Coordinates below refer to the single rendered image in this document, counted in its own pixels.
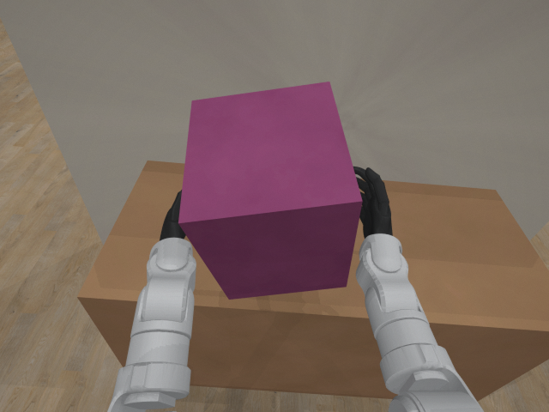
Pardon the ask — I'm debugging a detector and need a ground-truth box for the pedestal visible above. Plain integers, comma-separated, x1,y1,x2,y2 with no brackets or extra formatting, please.
77,161,549,402

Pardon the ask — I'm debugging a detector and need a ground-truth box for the robot right upper arm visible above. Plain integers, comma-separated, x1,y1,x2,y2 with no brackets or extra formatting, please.
388,391,483,412

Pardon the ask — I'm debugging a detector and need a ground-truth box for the robot left forearm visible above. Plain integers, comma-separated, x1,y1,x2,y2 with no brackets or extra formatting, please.
107,238,196,412

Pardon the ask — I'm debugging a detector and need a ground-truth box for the carton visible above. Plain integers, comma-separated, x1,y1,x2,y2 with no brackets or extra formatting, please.
178,82,363,300

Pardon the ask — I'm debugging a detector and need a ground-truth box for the robot right forearm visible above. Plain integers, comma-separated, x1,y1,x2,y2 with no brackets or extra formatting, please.
356,233,484,412

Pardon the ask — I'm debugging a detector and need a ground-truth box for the robot right hand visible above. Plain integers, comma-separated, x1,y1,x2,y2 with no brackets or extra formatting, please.
353,167,393,238

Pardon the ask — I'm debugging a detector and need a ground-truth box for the robot left hand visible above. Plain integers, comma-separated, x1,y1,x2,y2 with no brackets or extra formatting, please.
160,190,186,241

